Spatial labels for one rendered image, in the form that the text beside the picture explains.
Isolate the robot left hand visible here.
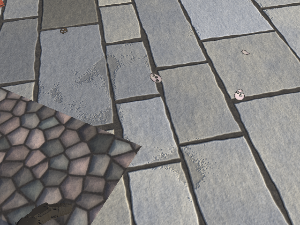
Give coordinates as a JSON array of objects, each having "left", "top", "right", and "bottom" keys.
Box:
[{"left": 15, "top": 202, "right": 72, "bottom": 225}]

